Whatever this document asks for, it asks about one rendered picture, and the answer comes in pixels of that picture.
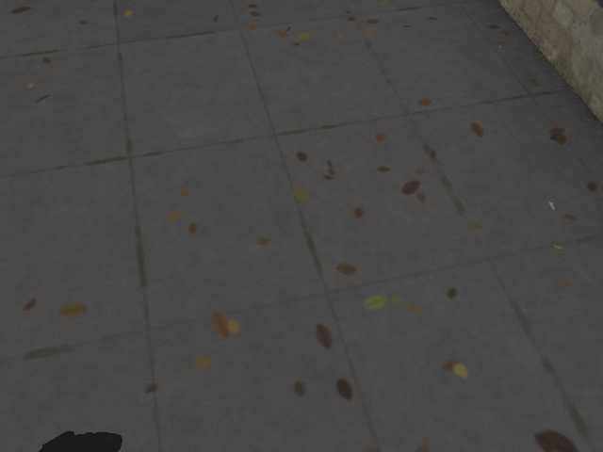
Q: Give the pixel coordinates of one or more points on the robot left hand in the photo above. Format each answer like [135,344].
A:
[88,442]

